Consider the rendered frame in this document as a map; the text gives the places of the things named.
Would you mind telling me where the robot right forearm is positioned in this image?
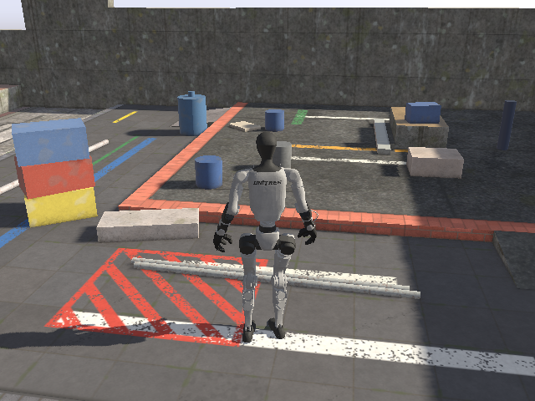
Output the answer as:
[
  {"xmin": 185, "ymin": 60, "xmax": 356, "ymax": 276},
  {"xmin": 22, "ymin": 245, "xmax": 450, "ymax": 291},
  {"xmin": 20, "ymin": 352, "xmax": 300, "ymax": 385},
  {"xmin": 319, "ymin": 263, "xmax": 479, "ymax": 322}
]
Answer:
[{"xmin": 299, "ymin": 201, "xmax": 315, "ymax": 231}]

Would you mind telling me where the robot right upper arm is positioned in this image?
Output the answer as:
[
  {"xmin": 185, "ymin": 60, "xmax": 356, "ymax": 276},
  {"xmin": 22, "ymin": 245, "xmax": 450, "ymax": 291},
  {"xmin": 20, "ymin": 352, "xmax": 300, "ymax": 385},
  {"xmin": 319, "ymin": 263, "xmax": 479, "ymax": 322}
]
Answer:
[{"xmin": 284, "ymin": 168, "xmax": 308, "ymax": 213}]

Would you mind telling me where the right robot thigh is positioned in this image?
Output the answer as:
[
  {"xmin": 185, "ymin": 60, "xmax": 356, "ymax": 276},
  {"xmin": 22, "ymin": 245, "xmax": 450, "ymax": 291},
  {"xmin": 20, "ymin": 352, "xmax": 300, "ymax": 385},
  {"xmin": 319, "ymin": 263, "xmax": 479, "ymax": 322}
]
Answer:
[{"xmin": 271, "ymin": 233, "xmax": 296, "ymax": 289}]

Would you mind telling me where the robot left forearm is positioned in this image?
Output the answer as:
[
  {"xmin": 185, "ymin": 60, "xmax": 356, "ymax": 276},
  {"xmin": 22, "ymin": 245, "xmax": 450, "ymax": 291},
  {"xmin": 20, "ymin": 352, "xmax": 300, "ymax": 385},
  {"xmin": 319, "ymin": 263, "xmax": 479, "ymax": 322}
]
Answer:
[{"xmin": 216, "ymin": 202, "xmax": 234, "ymax": 236}]

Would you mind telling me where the right robot hand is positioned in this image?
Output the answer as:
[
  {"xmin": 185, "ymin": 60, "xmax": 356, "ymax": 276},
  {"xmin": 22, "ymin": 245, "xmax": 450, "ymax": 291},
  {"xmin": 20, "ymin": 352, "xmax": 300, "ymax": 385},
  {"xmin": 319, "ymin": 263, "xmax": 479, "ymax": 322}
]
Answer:
[{"xmin": 298, "ymin": 227, "xmax": 317, "ymax": 245}]

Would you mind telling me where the robot left upper arm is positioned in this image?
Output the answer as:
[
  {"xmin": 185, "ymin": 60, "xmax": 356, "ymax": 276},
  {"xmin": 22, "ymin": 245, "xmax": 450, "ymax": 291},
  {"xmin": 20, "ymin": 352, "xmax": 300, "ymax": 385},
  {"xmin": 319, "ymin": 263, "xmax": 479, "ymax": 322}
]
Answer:
[{"xmin": 226, "ymin": 169, "xmax": 250, "ymax": 216}]

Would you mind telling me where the left robot foot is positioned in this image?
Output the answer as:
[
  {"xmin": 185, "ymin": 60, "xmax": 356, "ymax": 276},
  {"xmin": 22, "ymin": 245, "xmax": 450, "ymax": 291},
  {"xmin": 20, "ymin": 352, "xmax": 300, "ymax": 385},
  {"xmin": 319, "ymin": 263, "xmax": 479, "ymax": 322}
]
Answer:
[{"xmin": 242, "ymin": 320, "xmax": 256, "ymax": 343}]

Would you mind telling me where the left robot hand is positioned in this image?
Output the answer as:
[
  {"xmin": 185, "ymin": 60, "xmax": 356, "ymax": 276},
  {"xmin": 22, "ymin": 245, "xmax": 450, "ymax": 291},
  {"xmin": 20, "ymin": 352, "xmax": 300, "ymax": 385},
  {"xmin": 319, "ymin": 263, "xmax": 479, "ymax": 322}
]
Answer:
[{"xmin": 213, "ymin": 232, "xmax": 232, "ymax": 252}]

